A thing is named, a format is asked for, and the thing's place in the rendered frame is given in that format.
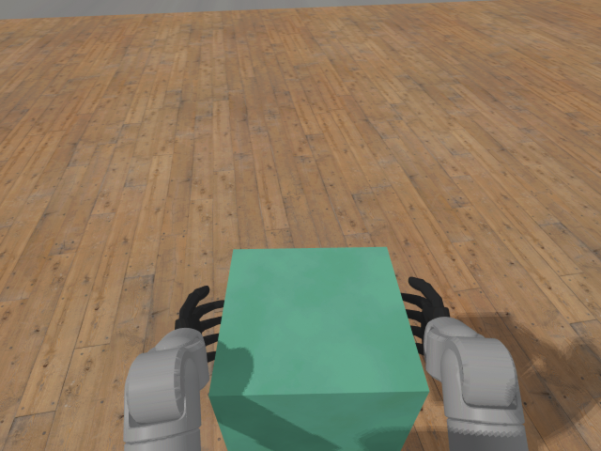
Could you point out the right robot forearm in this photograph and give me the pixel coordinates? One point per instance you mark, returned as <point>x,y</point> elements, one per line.
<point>480,388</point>

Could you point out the right robot hand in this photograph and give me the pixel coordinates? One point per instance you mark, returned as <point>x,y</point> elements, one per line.
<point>431,305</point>

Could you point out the left robot forearm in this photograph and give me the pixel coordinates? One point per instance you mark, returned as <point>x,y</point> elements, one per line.
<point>162,409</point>

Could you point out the left robot hand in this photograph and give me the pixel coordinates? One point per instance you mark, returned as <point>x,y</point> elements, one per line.
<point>189,316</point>

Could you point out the carton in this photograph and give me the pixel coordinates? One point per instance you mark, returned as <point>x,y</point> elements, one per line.
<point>315,353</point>

